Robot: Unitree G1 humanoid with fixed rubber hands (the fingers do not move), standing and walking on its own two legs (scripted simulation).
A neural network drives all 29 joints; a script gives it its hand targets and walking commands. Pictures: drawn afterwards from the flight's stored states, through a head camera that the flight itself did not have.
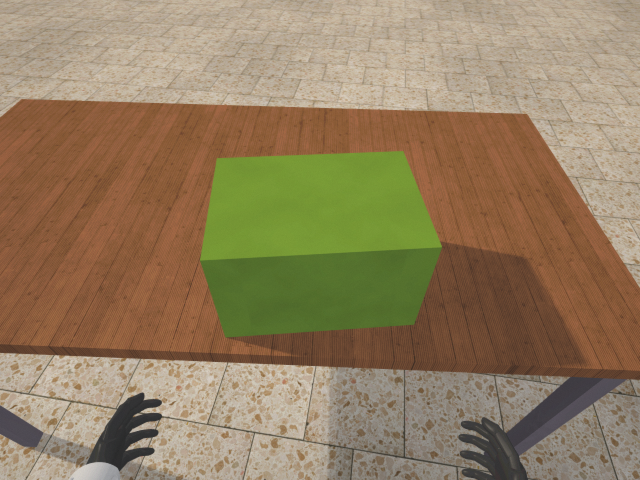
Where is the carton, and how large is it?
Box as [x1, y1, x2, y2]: [200, 151, 441, 337]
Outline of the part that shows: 402,151 217,158 200,261 225,337 402,325 414,323 438,257 441,245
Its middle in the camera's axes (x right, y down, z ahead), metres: +0.00 +0.00 +0.62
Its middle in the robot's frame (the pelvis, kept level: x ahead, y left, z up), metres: +0.47 +0.01 +0.02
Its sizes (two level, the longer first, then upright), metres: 0.303 0.215 0.187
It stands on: a table, 0.70 m high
